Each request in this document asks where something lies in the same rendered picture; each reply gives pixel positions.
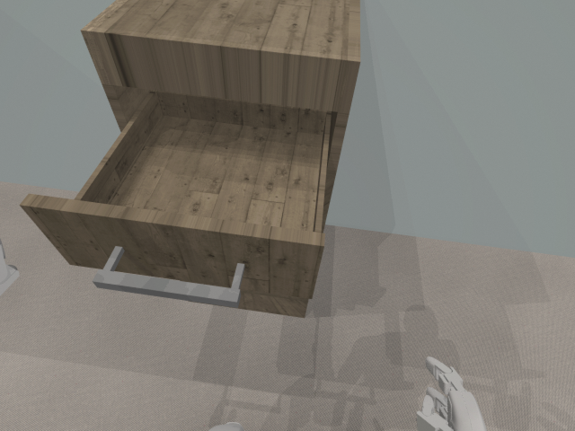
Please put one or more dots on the drawer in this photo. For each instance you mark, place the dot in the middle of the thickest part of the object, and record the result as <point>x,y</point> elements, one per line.
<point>194,185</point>

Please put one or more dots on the cabinet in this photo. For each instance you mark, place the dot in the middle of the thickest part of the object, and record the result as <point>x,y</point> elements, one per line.
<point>297,53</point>

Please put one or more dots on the right robot hand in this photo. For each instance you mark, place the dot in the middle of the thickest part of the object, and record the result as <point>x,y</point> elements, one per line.
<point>458,412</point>

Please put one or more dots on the handle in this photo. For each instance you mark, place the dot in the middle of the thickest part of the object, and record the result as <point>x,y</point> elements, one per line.
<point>187,291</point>

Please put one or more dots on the left robot hand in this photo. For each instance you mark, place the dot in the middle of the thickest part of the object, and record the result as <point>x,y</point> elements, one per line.
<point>7,274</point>

